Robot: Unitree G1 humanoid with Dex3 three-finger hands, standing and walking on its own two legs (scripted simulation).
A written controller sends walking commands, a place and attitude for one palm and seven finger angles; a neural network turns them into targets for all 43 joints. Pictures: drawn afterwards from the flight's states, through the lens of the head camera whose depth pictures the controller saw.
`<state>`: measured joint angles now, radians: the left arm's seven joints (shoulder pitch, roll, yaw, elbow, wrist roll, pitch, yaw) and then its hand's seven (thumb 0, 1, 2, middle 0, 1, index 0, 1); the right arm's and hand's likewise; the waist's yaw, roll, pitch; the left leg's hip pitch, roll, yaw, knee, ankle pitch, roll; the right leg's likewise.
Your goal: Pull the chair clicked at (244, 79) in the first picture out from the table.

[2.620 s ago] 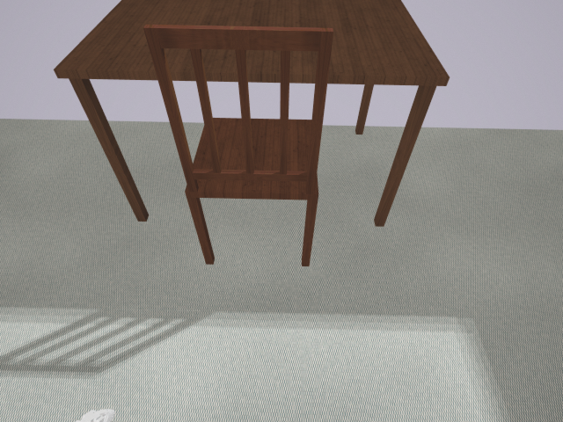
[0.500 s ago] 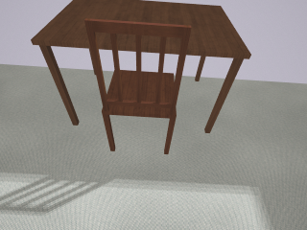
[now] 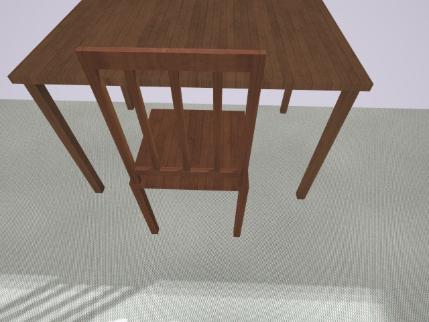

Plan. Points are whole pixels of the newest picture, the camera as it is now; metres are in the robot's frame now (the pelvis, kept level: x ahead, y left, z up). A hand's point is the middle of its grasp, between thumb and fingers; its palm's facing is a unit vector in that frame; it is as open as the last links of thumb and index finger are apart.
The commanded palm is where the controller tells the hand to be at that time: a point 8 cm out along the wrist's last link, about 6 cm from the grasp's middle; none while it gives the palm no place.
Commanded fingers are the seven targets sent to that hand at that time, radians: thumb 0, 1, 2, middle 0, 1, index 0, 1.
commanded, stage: take the last steps up to it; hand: left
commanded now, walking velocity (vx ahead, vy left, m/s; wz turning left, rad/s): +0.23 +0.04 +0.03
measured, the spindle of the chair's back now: (181, 129) +0.61 +0.12 -0.04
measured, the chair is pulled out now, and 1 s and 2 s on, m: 0.00 0.00 0.00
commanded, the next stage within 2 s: come to a stop and stand still in 0.16 s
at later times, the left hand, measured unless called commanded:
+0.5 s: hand out of the picture +0.15 +0.21 -0.16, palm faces +0.03 -0.98 -0.18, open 7.4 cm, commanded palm none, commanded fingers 0.00 0.90 0.90 -0.20 -0.30 -0.20 -0.30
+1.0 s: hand (133, 303) +0.18 +0.18 -0.14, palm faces +0.05 -0.96 -0.27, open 7.4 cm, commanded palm none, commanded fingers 0.00 0.90 0.90 -0.20 -0.30 -0.20 -0.30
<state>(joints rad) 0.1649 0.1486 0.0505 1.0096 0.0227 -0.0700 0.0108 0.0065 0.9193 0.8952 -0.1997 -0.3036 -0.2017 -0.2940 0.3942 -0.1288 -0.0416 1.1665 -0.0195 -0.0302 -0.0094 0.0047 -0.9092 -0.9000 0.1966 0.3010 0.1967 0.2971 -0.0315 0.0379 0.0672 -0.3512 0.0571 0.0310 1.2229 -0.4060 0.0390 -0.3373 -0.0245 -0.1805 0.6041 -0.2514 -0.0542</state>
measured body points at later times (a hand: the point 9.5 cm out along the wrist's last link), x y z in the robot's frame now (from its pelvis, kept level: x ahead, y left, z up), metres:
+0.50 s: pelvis +0.15 +0.04 +0.02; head +0.19 +0.05 +0.47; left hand +0.15 +0.27 -0.15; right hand +0.20 -0.20 -0.13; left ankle +0.16 +0.14 -0.72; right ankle +0.14 -0.09 -0.69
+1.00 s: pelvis +0.11 -0.01 +0.02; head +0.14 -0.03 +0.47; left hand +0.18 +0.23 -0.12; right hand +0.17 -0.25 -0.15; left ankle +0.07 +0.15 -0.66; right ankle +0.16 -0.10 -0.72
